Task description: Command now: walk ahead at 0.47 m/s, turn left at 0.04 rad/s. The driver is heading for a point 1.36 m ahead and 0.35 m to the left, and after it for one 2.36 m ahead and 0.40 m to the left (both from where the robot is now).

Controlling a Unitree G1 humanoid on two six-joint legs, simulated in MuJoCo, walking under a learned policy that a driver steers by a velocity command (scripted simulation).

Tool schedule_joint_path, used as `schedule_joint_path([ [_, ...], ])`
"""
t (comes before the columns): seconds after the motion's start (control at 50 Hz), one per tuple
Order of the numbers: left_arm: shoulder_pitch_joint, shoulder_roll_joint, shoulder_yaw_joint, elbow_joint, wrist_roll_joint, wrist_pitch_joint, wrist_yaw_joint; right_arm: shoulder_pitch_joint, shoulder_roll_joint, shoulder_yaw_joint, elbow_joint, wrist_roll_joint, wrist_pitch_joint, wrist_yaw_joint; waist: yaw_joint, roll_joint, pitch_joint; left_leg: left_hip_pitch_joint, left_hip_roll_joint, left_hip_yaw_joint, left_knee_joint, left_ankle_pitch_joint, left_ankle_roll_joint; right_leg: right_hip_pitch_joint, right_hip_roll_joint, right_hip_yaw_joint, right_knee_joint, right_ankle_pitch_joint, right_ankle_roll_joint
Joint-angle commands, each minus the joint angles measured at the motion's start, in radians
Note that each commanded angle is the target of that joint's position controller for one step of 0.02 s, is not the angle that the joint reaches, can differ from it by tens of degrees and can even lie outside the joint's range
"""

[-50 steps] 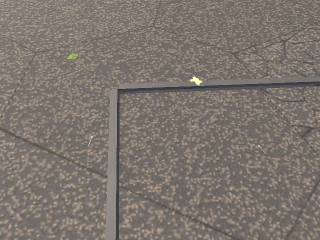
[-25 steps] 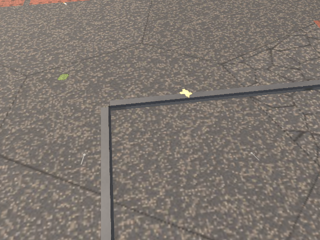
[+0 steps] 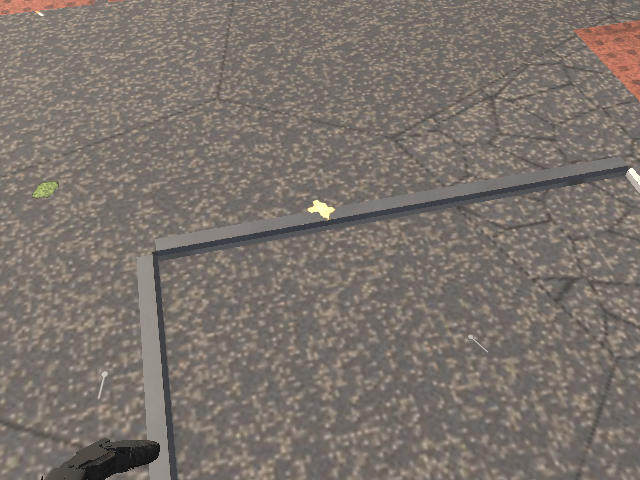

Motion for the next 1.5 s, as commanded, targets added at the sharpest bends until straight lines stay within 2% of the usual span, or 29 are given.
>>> schedule_joint_path([
  [0.02, 0.401, 0.197, 0.076, 0.074, 0.009, -0.005, 0.018, -0.065, -0.056, -0.001, -0.08, -0.031, -0.004, 0.005, 0.231, -0.02, -0.196, -0.429, 0.054, -0.045, 0.543, 0.176, -0.115, 0.611, -0.162, 0.181, 0.046, -0.065, -0.08],
  [0.04, 0.419, 0.287, 0.084, 0.061, 0.048, -0.02, 0.016, 0.058, 0.023, 0.023, -0.111, 0.01, -0.017, 0.008, 0.159, -0.247, -0.293, -0.686, -0.087, -0.164, 0.846, -0.144, -0.152, 0.752, -0.392, 0.688, -0.084, -0.156, -0.22],
  [0.06, 0.377, 0.23, 0.083, 0.075, 0.03, -0.031, 0.007, 0.017, -0.075, 0.007, -0.119, 0.052, -0.02, 0.004, 0.187, -0.185, -0.25, -0.797, -0.052, -0.231, 0.9, -0.078, -0.169, 0.727, -0.398, 0.767, -0.217, -0.338, -0.241],
  [0.1, 0.216, 0.11, 0.052, 0.069, 0.028, -0.038, 0.01, -0.114, -0.144, -0.013, -0.134, 0.044, -0.009, -0.007, 0.15, -0.084, -0.07, -0.775, 0.045, -0.188, 0.812, 0.126, -0.201, 0.484, -0.299, 0.434, -0.24, -0.228, -0.186],
  [0.16, 0.151, 0.058, 0.045, 0.087, 0.044, -0.048, 0.032, -0.079, -0.127, -0.022, -0.109, 0.026, 0.02, 0.005, 0.09, -0.132, -0.029, -0.658, 0.101, -0.18, 0.722, 0.244, -0.229, 0.32, -0.209, 0.228, -0.293, -0.052, -0.156],
  [0.28, 0.189, 0.084, 0.056, 0.127, 0.045, -0.057, 0.061, -0.178, -0.078, -0.007, -0.137, 0.014, 0.019, 0.013, 0.107, -0.024, 0.018, -0.762, 0.073, -0.184, 0.517, 0.432, -0.242, 0.363, -0.19, 0.004, -0.339, 0.255, -0.15],
  [0.44, 0.3, 0.145, 0.066, 0.161, 0.027, -0.012, 0.079, -0.426, -0.032, 0.025, -0.257, 0.013, 0.008, 0.075, 0.185, 0.009, 0.09, -0.767, 0.045, 0.0, 0.166, 0.478, -0.2, 0.546, -0.226, -0.149, -0.3, 0.417, -0.131],
  [0.5, 0.28, 0.192, 0.079, 0.141, 0.021, 0.012, 0.088, -0.379, -0.079, 0.005, -0.278, 0.011, 0.016, 0.083, 0.121, -0.049, 0.015, -0.616, -0.039, 0.082, 0.156, 0.327, -0.151, 0.598, -0.238, -0.19, -0.135, 0.845, -0.128],
  [0.54, 0.251, 0.214, 0.085, 0.12, 0.019, 0.027, 0.096, -0.16, -0.159, -0.037, -0.234, 0.012, 0.025, 0.072, -0.009, -0.062, -0.107, -0.312, -0.108, 0.096, 0.115, 0.287, -0.097, 0.52, -0.217, -0.206, 0.172, 0.95, -0.111],
  [0.56, 0.234, 0.199, 0.077, 0.099, 0.022, 0.02, 0.099, 0.015, -0.225, -0.069, -0.192, 0.01, 0.034, 0.052, -0.1, 0.009, -0.193, 0.006, -0.061, -0.031, 0.061, 0.328, -0.047, 0.294, -0.168, -0.208, 0.454, 0.695, -0.075],
  [0.58, 0.335, 0.034, 0.028, 0.05, 0.059, -0.009, 0.074, -0.002, -0.318, -0.078, -0.189, 0.017, 0.03, 0.039, 0.031, 0.289, -0.269, 0.377, 0.204, -0.564, 0.017, 0.237, 0.136, -0.193, 0.046, -0.152, 0.845, -0.403, -0.013],
  [0.6, 0.255, 0.095, 0.032, 0.028, 0.025, -0.058, 0.052, 0.03, -0.259, -0.06, -0.22, 0.006, 0.017, 0.038, -0.03, 0.199, -0.419, 0.452, 0.3, -0.886, -0.157, 0.088, 0.218, -0.334, 0.092, 0.094, 0.992, -0.521, -0.016],
  [0.62, 0.142, 0.144, 0.045, -0.011, -0.013, -0.081, 0.042, -0.007, -0.214, -0.048, -0.212, -0.004, 0.006, 0.037, -0.046, 0.126, -0.266, 0.355, 0.271, -0.753, -0.199, 0.119, 0.15, -0.42, 0.033, 0.115, 0.959, -0.421, -0.033],
  [0.66, 0.132, 0.125, 0.041, -0.019, 0.018, -0.085, 0.054, -0.144, -0.163, -0.031, -0.233, 0.0, -0.005, 0.04, 0.06, -0.027, -0.096, 0.041, 0.192, -0.538, -0.214, 0.326, 0.078, -0.324, -0.044, 0.098, 0.763, -0.29, -0.029],
  [0.68, 0.159, 0.135, 0.049, -0.019, 0.031, -0.073, 0.056, -0.183, -0.145, -0.022, -0.248, -0.011, -0.007, 0.037, 0.097, -0.001, -0.074, -0.06, 0.163, -0.477, -0.233, 0.424, 0.07, -0.25, -0.064, 0.101, 0.72, -0.264, -0.014],
  [0.74, 0.178, 0.112, 0.047, -0.031, 0.048, -0.035, 0.061, -0.196, -0.149, -0.021, -0.249, -0.006, -0.009, 0.025, 0.129, 0.03, -0.041, -0.22, 0.119, -0.373, -0.273, 0.551, 0.064, -0.18, -0.075, 0.069, 0.593, -0.221, 0.037],
  [0.84, 0.003, 0.048, 0.02, -0.08, 0.047, -0.028, 0.058, -0.123, -0.177, -0.028, -0.215, 0.001, 0.006, 0.001, 0.055, 0.084, -0.017, -0.313, 0.022, -0.232, -0.24, 0.492, -0.025, -0.083, -0.013, 0.027, 0.196, 0.136, 0.069],
  [0.98, -0.077, 0.106, 0.042, -0.126, 0.027, -0.052, 0.031, -0.032, -0.171, -0.025, -0.154, 0.003, 0.015, 0.003, 0.02, 0.147, -0.005, -0.087, 0.135, -0.371, -0.119, 0.476, -0.062, -0.079, 0.013, 0.043, 0.01, 0.054, -0.014],
  [1.02, 0.053, 0.134, 0.063, -0.097, 0.032, -0.06, 0.034, -0.06, -0.16, -0.021, -0.157, 0.002, 0.019, 0.003, 0.095, 0.163, -0.053, -0.069, 0.101, -0.349, 0.005, 0.693, -0.094, 0.088, 0.041, 0.003, -0.054, 0.025, -0.068],
  [1.04, 0.191, 0.174, 0.078, -0.079, 0.046, -0.065, 0.039, -0.072, -0.126, -0.006, -0.172, -0.006, 0.017, 0.005, 0.162, 0.135, -0.175, -0.147, 0.052, -0.301, 0.203, 0.707, -0.128, 0.321, -0.045, 0.076, -0.012, 0.078, -0.127],
  [1.06, 0.355, 0.263, 0.102, -0.053, 0.063, -0.063, 0.044, 0.026, -0.068, 0.016, -0.186, -0.002, 0.007, 0.005, 0.177, -0.078, -0.358, -0.466, -0.073, -0.198, 0.573, 0.433, -0.208, 0.723, -0.267, 0.425, 0.003, 0.039, -0.278],
  [1.08, 0.424, 0.229, 0.101, -0.006, 0.035, -0.052, 0.031, 0.08, -0.074, 0.023, -0.172, 0.012, -0.002, 0.005, 0.179, -0.269, -0.412, -0.688, -0.139, -0.186, 0.792, -0.096, -0.244, 0.842, -0.377, 0.769, -0.153, -0.199, -0.361],
  [1.1, 0.379, 0.156, 0.08, -0.018, 0.015, -0.045, 0.033, -0.017, -0.158, 0.002, -0.182, 0.026, -0.005, 0.007, 0.201, -0.137, -0.25, -0.803, -0.081, -0.22, 0.885, -0.058, -0.242, 0.742, -0.351, 0.71, -0.189, -0.373, -0.317],
  [1.16, 0.238, 0.085, 0.048, -0.031, 0.04, -0.032, 0.041, -0.196, -0.135, 0.002, -0.229, -0.008, -0.012, 0.012, 0.135, -0.022, -0.015, -0.761, 0.038, -0.145, 0.757, 0.14, -0.236, 0.382, -0.226, 0.402, -0.262, -0.165, -0.252],
  [1.24, 0.242, 0.098, 0.048, -0.002, 0.029, -0.04, 0.042, -0.148, -0.075, 0.017, -0.213, -0.008, -0.001, 0.018, 0.085, -0.064, -0.018, -0.71, 0.071, -0.098, 0.673, 0.183, -0.264, 0.288, -0.181, 0.252, -0.312, 0.099, -0.267],
  [1.34, 0.3, 0.141, 0.057, 0.031, 0.015, -0.017, 0.052, -0.334, -0.025, 0.05, -0.27, -0.011, -0.015, 0.026, 0.146, -0.038, 0.008, -0.738, 0.079, -0.041, 0.393, 0.317, -0.272, 0.306, -0.163, 0.142, -0.342, 0.148, -0.24],
  [1.42, 0.377, 0.161, 0.054, 0.063, 0.009, -0.002, 0.047, -0.432, -0.041, 0.046, -0.298, 0.003, -0.029, 0.045, 0.181, -0.064, 0.011, -0.64, 0.023, 0.017, 0.241, 0.364, -0.256, 0.346, -0.177, 0.118, -0.328, 0.177, -0.224],
  [1.46, 0.38, 0.166, 0.052, 0.07, 0.006, 0.009, 0.05, -0.422, -0.058, 0.036, -0.306, 0.004, -0.035, 0.055, 0.15, -0.087, -0.006, -0.566, -0.015, 0.041, 0.173, 0.324, -0.227, 0.39, -0.195, 0.115, -0.276, 0.292, -0.205],
  [1.5, 0.361, 0.155, 0.044, 0.063, 0.005, 0.01, 0.062, -0.226, -0.121, -0.001, -0.254, -0.007, -0.034, 0.048, 0.033, -0.085, -0.128, -0.238, -0.065, 0.056, 0.091, 0.338, -0.178, 0.337, -0.141, 0.06, -0.055, 0.572, -0.151],
])
Next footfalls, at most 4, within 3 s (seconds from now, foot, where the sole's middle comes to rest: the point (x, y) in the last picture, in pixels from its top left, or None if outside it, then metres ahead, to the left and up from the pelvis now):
0.02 right None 0.14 -0.12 -0.77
0.56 left None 0.43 0.13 -0.77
1.04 right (281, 356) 0.77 0.05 -0.77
1.50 left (125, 320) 0.89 0.41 -0.74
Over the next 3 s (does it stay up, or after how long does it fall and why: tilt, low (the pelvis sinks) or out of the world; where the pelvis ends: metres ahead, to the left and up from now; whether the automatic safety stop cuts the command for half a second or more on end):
stays up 1.36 0.32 0.02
